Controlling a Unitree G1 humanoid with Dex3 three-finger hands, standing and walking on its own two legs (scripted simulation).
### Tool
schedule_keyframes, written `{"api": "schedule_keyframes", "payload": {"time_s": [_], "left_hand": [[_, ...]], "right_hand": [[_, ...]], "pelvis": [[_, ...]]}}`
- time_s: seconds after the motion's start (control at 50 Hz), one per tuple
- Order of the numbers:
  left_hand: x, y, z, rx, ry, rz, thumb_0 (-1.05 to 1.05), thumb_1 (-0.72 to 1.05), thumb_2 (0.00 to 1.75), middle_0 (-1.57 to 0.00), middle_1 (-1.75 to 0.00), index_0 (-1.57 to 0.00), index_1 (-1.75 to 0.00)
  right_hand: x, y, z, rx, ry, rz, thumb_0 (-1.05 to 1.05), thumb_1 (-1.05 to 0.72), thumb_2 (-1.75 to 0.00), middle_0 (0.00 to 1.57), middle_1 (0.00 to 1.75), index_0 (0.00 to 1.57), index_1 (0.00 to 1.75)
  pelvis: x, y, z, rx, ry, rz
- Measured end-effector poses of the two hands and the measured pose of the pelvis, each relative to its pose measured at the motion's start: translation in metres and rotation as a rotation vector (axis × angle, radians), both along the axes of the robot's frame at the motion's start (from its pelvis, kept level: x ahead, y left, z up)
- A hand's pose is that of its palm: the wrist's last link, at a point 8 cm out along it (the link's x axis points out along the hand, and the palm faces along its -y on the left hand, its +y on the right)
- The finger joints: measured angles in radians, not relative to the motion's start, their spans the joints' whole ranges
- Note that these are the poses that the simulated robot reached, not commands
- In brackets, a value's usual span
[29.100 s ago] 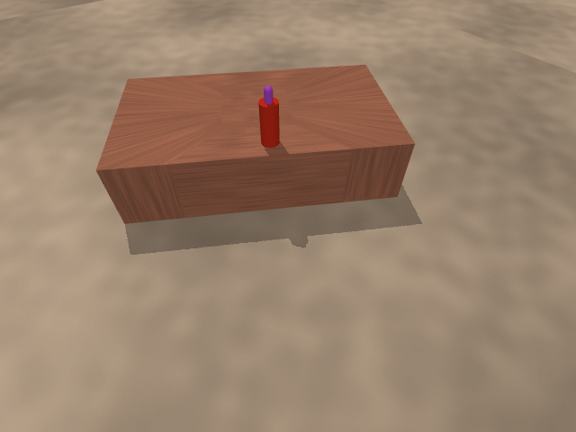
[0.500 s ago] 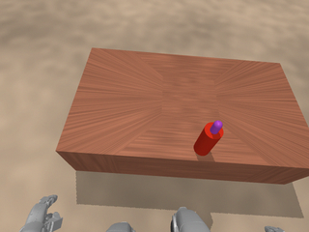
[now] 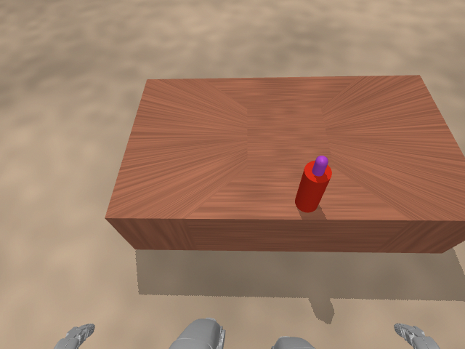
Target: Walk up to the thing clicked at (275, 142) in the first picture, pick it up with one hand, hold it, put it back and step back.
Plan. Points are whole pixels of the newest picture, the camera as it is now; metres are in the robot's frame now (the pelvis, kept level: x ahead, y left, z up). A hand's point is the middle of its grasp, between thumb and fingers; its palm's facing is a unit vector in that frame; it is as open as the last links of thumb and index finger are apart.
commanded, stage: step back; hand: right
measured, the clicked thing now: (313, 182) +0.59 -0.23 -0.30
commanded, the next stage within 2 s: none
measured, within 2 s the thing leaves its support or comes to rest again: neither
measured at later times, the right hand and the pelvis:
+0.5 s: hand out of the picture -0.01 -0.25 -0.12, palm faces -0.06 +0.90 -0.44, open 7.4 cm; pelvis -0.14 +0.01 +0.00, yaw +0 degrees
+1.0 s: hand out of the picture -0.22 -0.28 -0.16, palm faces -0.11 +0.91 -0.40, open 7.4 cm; pelvis -0.31 -0.01 -0.01, yaw +4 degrees
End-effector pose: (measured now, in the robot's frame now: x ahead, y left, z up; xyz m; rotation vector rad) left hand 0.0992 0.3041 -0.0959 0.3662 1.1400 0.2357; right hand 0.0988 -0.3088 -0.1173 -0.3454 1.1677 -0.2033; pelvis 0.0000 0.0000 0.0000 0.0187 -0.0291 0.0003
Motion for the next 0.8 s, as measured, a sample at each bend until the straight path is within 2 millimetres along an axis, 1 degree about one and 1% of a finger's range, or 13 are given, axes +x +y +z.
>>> {"api": "schedule_keyframes", "payload": {"time_s": [0.1,0.16,0.2,0.24,0.3,0.38,0.44,0.5,0.6,0.64,0.72,0.76,0.8], "left_hand": [[-0.018,0.008,0.005,0.012,-0.058,0.007,0.01,0.90,0.90,-0.20,-0.30,-0.21,-0.30],[-0.033,0.017,-0.001,0.005,-0.091,0.013,0.01,0.90,0.90,-0.20,-0.30,-0.21,-0.30],[-0.044,0.025,-0.011,-0.007,-0.101,0.019,0.01,0.90,0.90,-0.20,-0.30,-0.21,-0.30],[-0.059,0.032,-0.018,-0.019,-0.091,0.034,0.01,0.90,0.90,-0.20,-0.30,-0.21,-0.30],[-0.083,0.036,-0.020,-0.029,-0.052,0.058,0.01,0.90,0.90,-0.20,-0.30,-0.20,-0.30],[-0.118,0.036,-0.019,-0.043,-0.022,0.075,0.01,0.90,0.90,-0.20,-0.30,-0.20,-0.30],[-0.148,0.034,-0.021,-0.041,0.021,0.068,0.01,0.90,0.90,-0.20,-0.30,-0.20,-0.30],[-0.176,0.028,-0.023,-0.035,0.068,0.052,0.01,0.90,0.90,-0.20,-0.30,-0.20,-0.30],[-0.218,0.010,-0.025,-0.017,0.101,0.022,0.01,0.90,0.90,-0.20,-0.30,-0.20,-0.30],[-0.237,0.001,-0.023,-0.004,0.105,0.022,0.01,0.90,0.90,-0.20,-0.30,-0.20,-0.30],[-0.270,-0.012,-0.008,0.002,0.102,0.035,0.01,0.90,0.90,-0.20,-0.30,-0.21,-0.30],[-0.277,-0.014,-0.002,0.012,0.092,0.038,0.01,0.90,0.90,-0.20,-0.30,-0.21,-0.30],[-0.279,-0.014,0.002,0.024,0.064,0.034,0.01,0.90,0.90,-0.20,-0.30,-0.21,-0.30]], "right_hand": [[-0.020,0.002,0.003,-0.028,0.021,0.047,0.00,-0.90,-0.90,0.20,0.30,0.21,0.30],[-0.032,0.008,0.003,-0.047,0.025,0.075,0.00,-0.90,-0.90,0.20,0.30,0.21,0.30],[-0.041,0.014,0.003,-0.061,0.014,0.089,0.00,-0.90,-0.90,0.20,0.30,0.21,0.30],[-0.054,0.022,0.007,-0.063,0.008,0.096,0.00,-0.90,-0.90,0.20,0.30,0.21,0.30],[-0.073,0.030,0.018,-0.056,-0.001,0.100,0.00,-0.90,-0.90,0.20,0.30,0.21,0.30],[-0.091,0.031,0.032,-0.068,-0.016,0.093,0.01,-0.90,-0.90,0.20,0.30,0.21,0.30],[-0.101,0.027,0.038,-0.074,-0.054,0.086,0.01,-0.90,-0.90,0.20,0.30,0.21,0.30],[-0.114,0.019,0.038,-0.073,-0.089,0.081,0.00,-0.90,-0.90,0.20,0.30,0.21,0.30],[-0.145,-0.006,0.024,-0.061,-0.120,0.064,0.00,-0.90,-0.90,0.20,0.30,0.21,0.30],[-0.161,-0.018,0.014,-0.052,-0.120,0.045,0.00,-0.90,-0.90,0.20,0.30,0.21,0.30],[-0.201,-0.028,0.008,-0.037,-0.066,0.007,0.00,-0.90,-0.90,0.20,0.30,0.21,0.30],[-0.222,-0.030,0.007,-0.030,-0.041,0.004,0.00,-0.90,-0.90,0.20,0.30,0.21,0.30],[-0.243,-0.030,0.004,-0.028,-0.009,0.009,0.00,-0.90,-0.90,0.20,0.30,0.21,0.30]], "pelvis": [[-0.025,0.005,0.000,-0.003,0.009,0.032],[-0.043,0.012,-0.006,-0.012,0.004,0.057],[-0.056,0.018,-0.012,-0.017,-0.003,0.072],[-0.069,0.021,-0.013,0.001,-0.020,0.059],[-0.084,0.023,-0.006,-0.032,-0.021,0.063],[-0.105,0.020,0.003,-0.048,-0.007,0.043],[-0.123,0.017,0.004,-0.051,-0.003,0.023],[-0.143,0.011,0.002,-0.048,-0.001,0.002],[-0.180,-0.006,-0.009,-0.032,-0.001,-0.034],[-0.196,-0.013,-0.013,-0.049,-0.008,-0.028],[-0.217,-0.019,-0.005,-0.004,-0.007,-0.024],[-0.227,-0.020,-0.002,0.004,-0.002,-0.012],[-0.238,-0.021,-0.001,0.007,0.001,0.002]]}}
